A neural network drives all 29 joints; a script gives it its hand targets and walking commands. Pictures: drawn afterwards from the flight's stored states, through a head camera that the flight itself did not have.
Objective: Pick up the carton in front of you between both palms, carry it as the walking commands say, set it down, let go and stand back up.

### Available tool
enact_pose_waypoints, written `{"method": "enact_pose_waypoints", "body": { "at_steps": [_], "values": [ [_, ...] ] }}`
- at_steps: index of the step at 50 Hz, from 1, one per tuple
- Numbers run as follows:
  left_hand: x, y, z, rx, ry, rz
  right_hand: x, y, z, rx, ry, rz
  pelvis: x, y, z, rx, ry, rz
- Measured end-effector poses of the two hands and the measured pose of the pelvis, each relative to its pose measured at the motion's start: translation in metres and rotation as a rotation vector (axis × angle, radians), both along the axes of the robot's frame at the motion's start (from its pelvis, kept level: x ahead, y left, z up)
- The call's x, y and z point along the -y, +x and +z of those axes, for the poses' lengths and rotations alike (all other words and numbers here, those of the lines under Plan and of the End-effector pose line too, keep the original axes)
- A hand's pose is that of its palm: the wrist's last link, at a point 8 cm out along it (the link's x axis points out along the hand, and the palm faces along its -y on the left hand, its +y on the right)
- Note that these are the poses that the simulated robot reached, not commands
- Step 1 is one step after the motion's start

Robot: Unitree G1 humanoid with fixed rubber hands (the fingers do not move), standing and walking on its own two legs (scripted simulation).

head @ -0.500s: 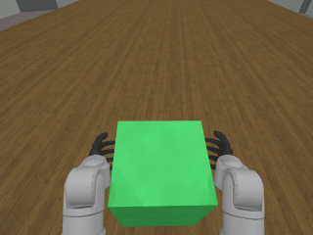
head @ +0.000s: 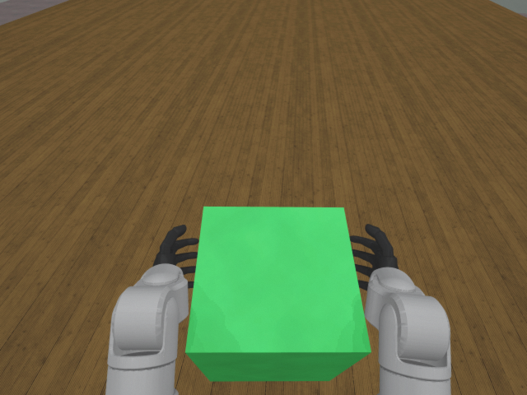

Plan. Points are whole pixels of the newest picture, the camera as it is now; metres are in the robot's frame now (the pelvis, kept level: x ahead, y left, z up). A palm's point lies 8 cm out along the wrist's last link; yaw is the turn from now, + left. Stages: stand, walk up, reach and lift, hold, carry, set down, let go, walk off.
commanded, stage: carry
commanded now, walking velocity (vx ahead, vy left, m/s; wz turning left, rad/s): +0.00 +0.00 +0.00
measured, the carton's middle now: (271, 301) +0.30 +0.00 +0.01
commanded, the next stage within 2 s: none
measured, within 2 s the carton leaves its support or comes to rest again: neither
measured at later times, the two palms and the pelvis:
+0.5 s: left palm (202, 170) +0.51 +0.14 +0.11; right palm (352, 176) +0.51 -0.15 +0.10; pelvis +0.24 +0.00 +0.01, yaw +1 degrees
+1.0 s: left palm (187, 169) +0.52 +0.17 +0.10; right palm (332, 167) +0.54 -0.11 +0.10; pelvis +0.26 +0.02 +0.00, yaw +3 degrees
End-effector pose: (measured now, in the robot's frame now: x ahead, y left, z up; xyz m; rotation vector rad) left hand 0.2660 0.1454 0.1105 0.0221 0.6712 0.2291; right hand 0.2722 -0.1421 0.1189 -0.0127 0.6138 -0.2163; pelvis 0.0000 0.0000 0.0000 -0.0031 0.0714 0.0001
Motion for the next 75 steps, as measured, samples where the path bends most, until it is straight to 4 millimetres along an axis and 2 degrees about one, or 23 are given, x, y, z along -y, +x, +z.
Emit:
{"method": "enact_pose_waypoints", "body": {
  "at_steps": [2, 6, 13, 17, 20, 25, 30, 36, 43, 53, 63, 75],
  "values": [
    [-0.009, 0.028, -0.011, -0.017, -0.016, 0.006, -0.009, 0.027, -0.006, -0.023, -0.016, 0.006, -0.008, 0.027, -0.004, -0.002, 0.022, -0.013],
    [-0.014, 0.071, -0.021, -0.108, 0.002, 0.007, -0.015, 0.064, -0.017, -0.118, -0.02, -0.004, -0.018, 0.064, 0.008, -0.008, 0.001, -0.03],
    [-0.012, 0.145, -0.011, -0.082, -0.015, 0.0, -0.014, 0.134, -0.005, -0.095, -0.018, -0.019, -0.018, 0.127, 0.02, -0.006, -0.013, -0.017],
    [-0.008, 0.182, 0.001, -0.02, -0.011, 0.016, -0.009, 0.179, 0.002, -0.035, -0.002, 0.004, -0.008, 0.169, 0.015, 0.008, -0.001, -0.012],
    [-0.001, 0.209, 0.004, 0.014, 0.006, 0.015, 0.0, 0.211, -0.002, -0.002, 0.016, 0.011, 0.0, 0.203, 0.005, 0.017, 0.003, -0.003],
    [0.005, 0.244, -0.003, -0.052, 0.035, -0.002, 0.006, 0.241, -0.015, -0.066, 0.035, 0.0, 0.003, 0.238, 0.006, 0.003, -0.014, 0.017],
    [0.002, 0.265, -0.012, -0.071, 0.03, 0.01, 0.0, 0.264, -0.017, -0.084, 0.006, -0.004, 0.002, 0.257, 0.005, -0.012, -0.014, 0.025],
    [-0.009, 0.274, -0.013, -0.054, 0.011, 0.035, -0.011, 0.281, -0.013, -0.067, -0.001, 0.022, -0.002, 0.267, 0.004, -0.016, -0.013, 0.032],
    [-0.023, 0.269, -0.013, -0.052, 0.003, 0.05, -0.023, 0.282, -0.013, -0.066, -0.006, 0.049, -0.01, 0.27, 0.003, -0.006, -0.014, 0.04],
    [-0.029, 0.252, -0.017, -0.055, 0.016, 0.047, -0.03, 0.264, -0.019, -0.07, -0.008, 0.054, -0.017, 0.258, -0.002, 0.018, -0.017, 0.047],
    [-0.029, 0.232, -0.038, -0.118, 0.045, 0.04, -0.031, 0.244, -0.041, -0.13, -0.019, 0.083, -0.018, 0.234, -0.001, 0.05, -0.008, 0.047],
    [-0.033, 0.217, -0.06, -0.086, 0.016, -0.015, -0.029, 0.23, -0.062, -0.102, -0.029, 0.111, -0.02, 0.212, 0.001, 0.053, 0.0, 0.048]
  ]
}}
